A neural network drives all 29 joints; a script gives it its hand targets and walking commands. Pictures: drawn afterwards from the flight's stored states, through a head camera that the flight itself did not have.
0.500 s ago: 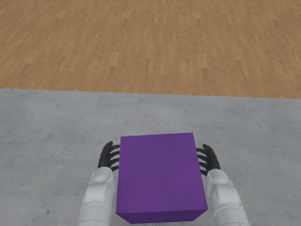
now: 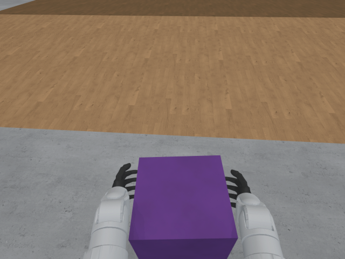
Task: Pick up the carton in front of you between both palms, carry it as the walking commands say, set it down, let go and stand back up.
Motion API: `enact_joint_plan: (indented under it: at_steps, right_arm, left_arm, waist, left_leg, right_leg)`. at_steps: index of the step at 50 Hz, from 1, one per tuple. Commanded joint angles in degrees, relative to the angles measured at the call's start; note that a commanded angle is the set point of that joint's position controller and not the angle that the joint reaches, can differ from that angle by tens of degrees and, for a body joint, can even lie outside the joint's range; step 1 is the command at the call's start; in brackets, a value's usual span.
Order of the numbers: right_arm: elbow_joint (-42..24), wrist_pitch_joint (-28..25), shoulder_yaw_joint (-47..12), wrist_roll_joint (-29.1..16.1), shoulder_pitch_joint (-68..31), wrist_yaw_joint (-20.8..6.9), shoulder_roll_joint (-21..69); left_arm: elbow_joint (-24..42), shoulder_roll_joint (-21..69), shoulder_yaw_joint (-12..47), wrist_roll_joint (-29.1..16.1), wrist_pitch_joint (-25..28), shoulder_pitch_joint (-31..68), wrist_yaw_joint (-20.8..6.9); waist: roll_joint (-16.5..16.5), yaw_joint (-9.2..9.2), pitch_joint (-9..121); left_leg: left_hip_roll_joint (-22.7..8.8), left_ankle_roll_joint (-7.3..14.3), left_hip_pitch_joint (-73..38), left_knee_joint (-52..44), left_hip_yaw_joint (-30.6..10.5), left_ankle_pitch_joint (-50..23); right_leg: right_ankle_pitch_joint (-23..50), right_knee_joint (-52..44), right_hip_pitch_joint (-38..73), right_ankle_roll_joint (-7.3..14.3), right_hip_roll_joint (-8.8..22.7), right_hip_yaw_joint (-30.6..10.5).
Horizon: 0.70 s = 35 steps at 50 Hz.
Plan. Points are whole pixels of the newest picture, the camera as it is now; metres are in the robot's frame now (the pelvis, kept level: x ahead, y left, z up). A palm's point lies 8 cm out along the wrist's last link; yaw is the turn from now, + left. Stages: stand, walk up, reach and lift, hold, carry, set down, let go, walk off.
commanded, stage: reach and lift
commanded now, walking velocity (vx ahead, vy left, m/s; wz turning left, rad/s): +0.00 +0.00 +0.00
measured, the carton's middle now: (181, 215) +0.29 +0.00 -0.06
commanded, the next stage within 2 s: hold in 0.74 s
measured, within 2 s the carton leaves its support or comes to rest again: neither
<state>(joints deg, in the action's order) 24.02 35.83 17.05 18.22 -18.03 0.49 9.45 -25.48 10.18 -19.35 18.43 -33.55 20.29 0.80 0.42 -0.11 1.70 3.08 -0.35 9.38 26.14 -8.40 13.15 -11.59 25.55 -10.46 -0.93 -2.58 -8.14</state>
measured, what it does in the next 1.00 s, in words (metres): stands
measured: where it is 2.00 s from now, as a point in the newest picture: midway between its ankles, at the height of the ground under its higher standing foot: outside the picture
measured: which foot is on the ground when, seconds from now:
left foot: down 0.00-1.00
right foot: down 0.00-1.00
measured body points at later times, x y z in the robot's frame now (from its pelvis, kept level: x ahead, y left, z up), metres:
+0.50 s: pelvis +0.01 -0.01 +0.00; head -0.03 -0.01 +0.45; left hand +0.32 +0.15 +0.04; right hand +0.32 -0.15 +0.03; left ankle +0.02 +0.13 -0.74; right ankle +0.03 -0.13 -0.74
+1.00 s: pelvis +0.01 +0.00 +0.01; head -0.05 -0.01 +0.45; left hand +0.32 +0.15 +0.06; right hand +0.31 -0.15 +0.05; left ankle +0.02 +0.12 -0.74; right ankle +0.03 -0.13 -0.74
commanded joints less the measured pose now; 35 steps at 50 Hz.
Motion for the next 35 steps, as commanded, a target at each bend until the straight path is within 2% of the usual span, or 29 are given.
enact_joint_plan:
  at_steps: [1, 8, 24, 35]
  right_arm:
    - [-0.49, -2.83, -29.39, -13.97, -35.11, -15.37, 53.24]
    - [-0.67, -2.10, -29.17, -13.42, -34.74, -15.00, 53.17]
    - [-6.82, 0.35, -31.99, -15.66, -27.95, -14.26, 52.90]
    - [-10.15, 2.06, -33.00, -16.53, -26.35, -14.13, 51.66]
  left_arm:
    - [-5.82, 55.89, 29.47, -12.84, -0.25, 26.99, -16.14]
    - [-5.66, 54.80, 28.88, -12.23, -0.80, 26.91, -16.19]
    - [0.63, 52.84, 31.31, -13.74, -2.97, 20.30, -16.03]
    - [3.90, 52.54, 32.63, -14.72, -4.75, 18.49, -15.77]
  waist:
    - [0.27, 0.09, 11.50]
    - [-0.30, -0.08, 11.79]
    - [-0.58, -0.31, 12.49]
    - [-0.23, -0.15, 11.38]
  left_leg:
    - [1.03, 0.08, 0.79, -5.65, 4.18, -1.55]
    - [1.29, 0.00, -0.32, -6.13, 4.58, -2.82]
    - [2.03, -0.37, -4.62, -7.45, 4.49, -12.47]
    - [2.00, -0.57, -5.92, -8.14, 4.12, -14.20]
  right_leg:
    - [0.08, -3.69, 5.04, 0.58, -2.12, 4.94]
    - [1.40, -4.59, 6.13, 0.26, -2.05, 4.89]
    - [11.92, -6.32, 10.63, -0.46, -2.26, 4.16]
    - [12.80, -6.98, 11.46, -0.37, -2.59, 4.11]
